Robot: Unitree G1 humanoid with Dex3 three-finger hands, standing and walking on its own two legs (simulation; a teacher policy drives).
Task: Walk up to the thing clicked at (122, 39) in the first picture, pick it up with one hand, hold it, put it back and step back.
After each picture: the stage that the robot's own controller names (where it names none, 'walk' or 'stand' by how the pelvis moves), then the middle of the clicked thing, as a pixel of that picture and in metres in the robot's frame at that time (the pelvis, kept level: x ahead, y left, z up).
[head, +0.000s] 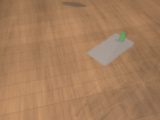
stand; (122, 37) +1.54 -0.56 -0.72
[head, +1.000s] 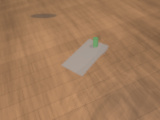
walk; (95, 42) +1.50 -0.09 -0.69
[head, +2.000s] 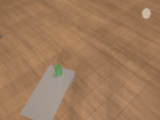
walk; (58, 70) +0.97 +0.27 -0.71
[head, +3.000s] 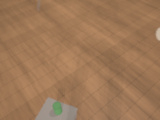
walk; (57, 108) +0.57 +0.23 -0.71
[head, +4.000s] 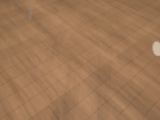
stand; out of the picture +0.39 +0.19 -0.71
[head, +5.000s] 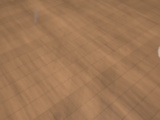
walk; out of the picture +0.37 +0.21 -0.72
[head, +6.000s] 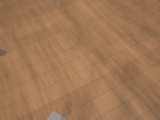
stand; out of the picture +0.36 +0.19 -0.70
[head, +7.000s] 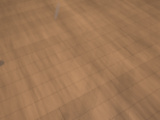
stand; out of the picture +0.35 +0.18 -0.72
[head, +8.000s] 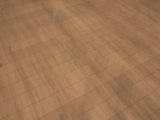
stand; out of the picture +0.36 +0.20 -0.72
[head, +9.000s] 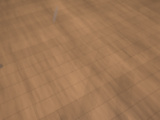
stand; out of the picture +0.35 +0.20 -0.72
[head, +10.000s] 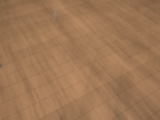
go down; out of the picture +0.35 +0.20 -0.72
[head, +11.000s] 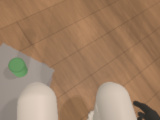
go down; (18, 68) +0.42 +0.25 -0.33
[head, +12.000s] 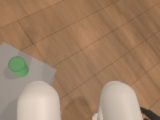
approach; (19, 67) +0.41 +0.26 -0.29
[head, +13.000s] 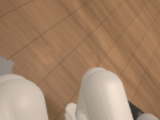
close in; out of the picture +0.39 +0.29 -0.22
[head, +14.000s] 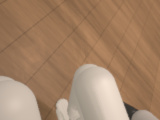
close; out of the picture +0.39 +0.30 -0.22
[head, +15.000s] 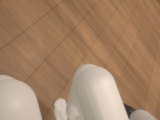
lift; out of the picture +0.39 +0.29 -0.22
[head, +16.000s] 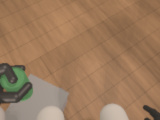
lift; (18, 85) +0.33 +0.21 -0.02
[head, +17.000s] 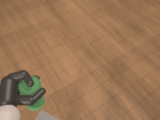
hold; (32, 94) +0.33 +0.17 -0.01
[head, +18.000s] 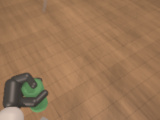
hold; (36, 96) +0.33 +0.17 -0.01
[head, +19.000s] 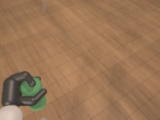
hold; (34, 94) +0.33 +0.17 +0.00
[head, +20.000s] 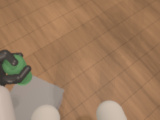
crouch; (19, 71) +0.40 +0.21 -0.09
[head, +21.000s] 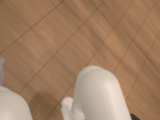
lower; out of the picture +0.41 +0.29 -0.22
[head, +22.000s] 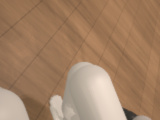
lower; out of the picture +0.42 +0.31 -0.22
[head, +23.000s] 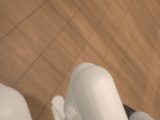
lower; out of the picture +0.41 +0.31 -0.22
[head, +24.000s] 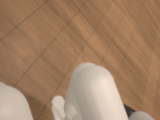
lower; out of the picture +0.41 +0.31 -0.22
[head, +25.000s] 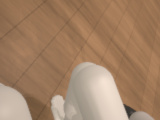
loosen; out of the picture +0.41 +0.31 -0.22
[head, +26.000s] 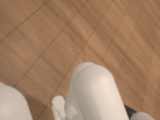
withdraw; out of the picture +0.40 +0.30 -0.23
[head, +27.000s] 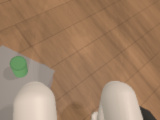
walk; (19, 67) +0.43 +0.26 -0.29
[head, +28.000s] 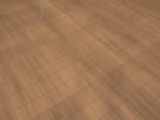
stand; out of the picture +0.36 +0.20 -0.65
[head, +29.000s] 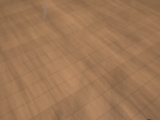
stand; out of the picture +0.39 +0.22 -0.67
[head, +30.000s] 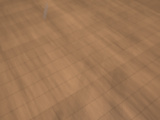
stand; out of the picture +0.38 +0.21 -0.67
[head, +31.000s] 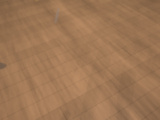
stand; out of the picture +0.41 +0.19 -0.72
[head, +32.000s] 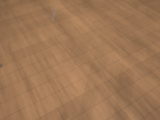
stand; out of the picture +0.37 +0.20 -0.73
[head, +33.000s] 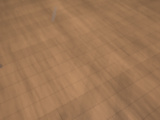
walk; out of the picture +0.37 +0.20 -0.73
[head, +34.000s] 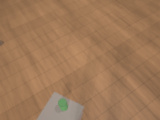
walk; (63, 104) +0.50 +0.18 -0.71
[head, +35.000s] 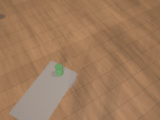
walk; (59, 70) +0.79 +0.17 -0.69
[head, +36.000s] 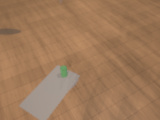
stand; (63, 71) +1.02 +0.19 -0.71
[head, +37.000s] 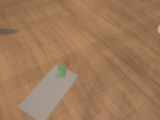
stand; (62, 71) +1.01 +0.18 -0.73
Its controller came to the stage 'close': yes
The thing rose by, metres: 0.70
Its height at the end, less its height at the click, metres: +0.00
